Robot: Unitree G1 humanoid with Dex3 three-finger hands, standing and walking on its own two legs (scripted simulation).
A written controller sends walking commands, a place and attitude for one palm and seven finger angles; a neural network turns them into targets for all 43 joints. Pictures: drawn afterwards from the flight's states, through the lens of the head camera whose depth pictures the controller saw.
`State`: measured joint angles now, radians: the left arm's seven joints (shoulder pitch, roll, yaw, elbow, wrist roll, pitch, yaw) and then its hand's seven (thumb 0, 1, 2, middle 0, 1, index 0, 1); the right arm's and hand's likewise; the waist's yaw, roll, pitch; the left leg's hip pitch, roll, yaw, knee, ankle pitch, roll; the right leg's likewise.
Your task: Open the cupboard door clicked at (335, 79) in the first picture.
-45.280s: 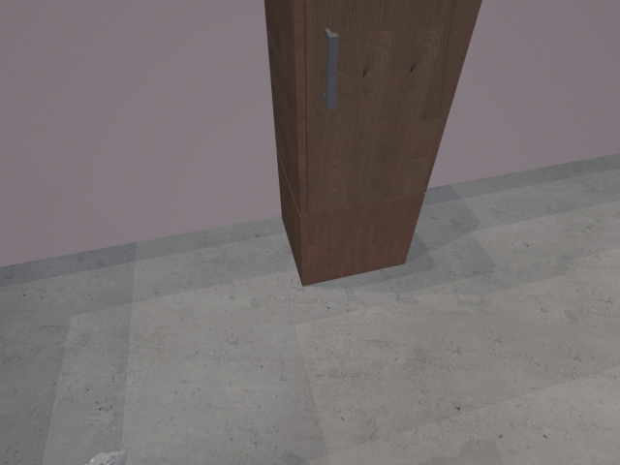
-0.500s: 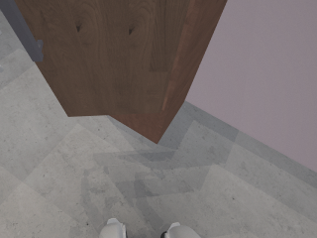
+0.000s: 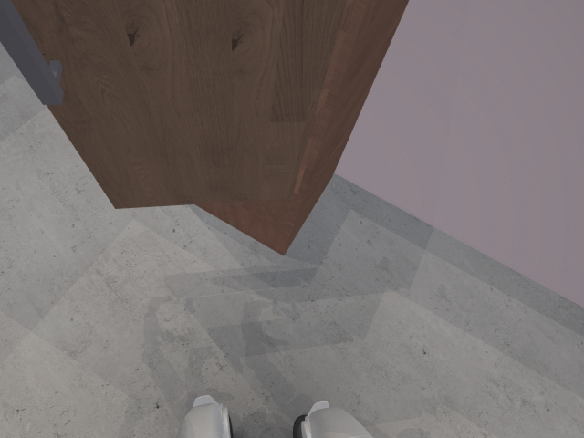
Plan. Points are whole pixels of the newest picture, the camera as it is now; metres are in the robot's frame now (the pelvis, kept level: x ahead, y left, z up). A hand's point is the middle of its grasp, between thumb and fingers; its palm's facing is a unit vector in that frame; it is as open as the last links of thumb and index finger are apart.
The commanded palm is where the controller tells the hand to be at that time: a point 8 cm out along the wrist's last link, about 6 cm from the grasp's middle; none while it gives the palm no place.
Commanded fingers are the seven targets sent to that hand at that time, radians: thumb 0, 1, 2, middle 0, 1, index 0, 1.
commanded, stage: slide the fingers in behind the handle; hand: left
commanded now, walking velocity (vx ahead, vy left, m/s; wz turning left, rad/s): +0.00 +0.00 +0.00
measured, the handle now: (21, 27) +0.56 +0.25 +0.16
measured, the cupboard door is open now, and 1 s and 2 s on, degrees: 37 37 37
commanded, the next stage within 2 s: close the thumb around the handle in 1.44 s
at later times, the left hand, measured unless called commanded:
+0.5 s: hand (1, 58) +0.51 +0.26 +0.16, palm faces +0.05 -1.00 +0.02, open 14.1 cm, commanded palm +0.50 +0.30 +0.15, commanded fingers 0.00 -0.50 0.30 -0.30 -1.20 -0.30 -1.20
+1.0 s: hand (24, 60) +0.51 +0.24 +0.16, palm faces +0.04 -1.00 +0.02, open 14.0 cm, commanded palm +0.49 +0.28 +0.15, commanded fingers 0.00 -0.50 0.30 -0.30 -1.20 -0.30 -1.20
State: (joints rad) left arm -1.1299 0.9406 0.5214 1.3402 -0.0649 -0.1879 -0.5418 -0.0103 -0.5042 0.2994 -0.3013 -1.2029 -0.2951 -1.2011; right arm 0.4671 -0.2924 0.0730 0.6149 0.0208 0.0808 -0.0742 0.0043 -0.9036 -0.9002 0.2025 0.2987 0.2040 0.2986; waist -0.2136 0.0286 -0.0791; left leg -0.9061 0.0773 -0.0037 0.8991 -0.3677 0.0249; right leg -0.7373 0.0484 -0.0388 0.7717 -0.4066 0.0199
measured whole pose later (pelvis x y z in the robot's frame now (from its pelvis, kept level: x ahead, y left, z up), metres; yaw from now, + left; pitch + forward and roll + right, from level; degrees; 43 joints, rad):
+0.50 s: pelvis +0.00 -0.01 +0.01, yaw +1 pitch +18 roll -4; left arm -1.07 0.74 0.46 1.28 -0.09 -0.20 -0.41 -0.01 -0.50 0.30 -0.30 -1.20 -0.28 -1.20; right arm 0.42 -0.29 0.05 0.63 0.01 0.07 -0.04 0.00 -0.90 -0.90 0.20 0.30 0.20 0.30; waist -0.19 0.03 -0.09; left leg -0.82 0.06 -0.01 0.87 -0.36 0.02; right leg -0.66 0.04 -0.04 0.76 -0.42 0.01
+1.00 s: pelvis +0.00 -0.02 +0.01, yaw +1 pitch +17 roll -3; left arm -1.03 0.74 0.47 1.27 -0.10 -0.21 -0.41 -0.01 -0.50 0.30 -0.30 -1.20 -0.30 -1.20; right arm 0.46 -0.30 0.03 0.65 0.02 0.07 -0.05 0.01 -0.90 -0.90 0.20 0.30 0.20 0.30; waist -0.20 0.03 -0.09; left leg -0.79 0.08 -0.01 0.83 -0.34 0.00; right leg -0.65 0.05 -0.04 0.75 -0.41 -0.01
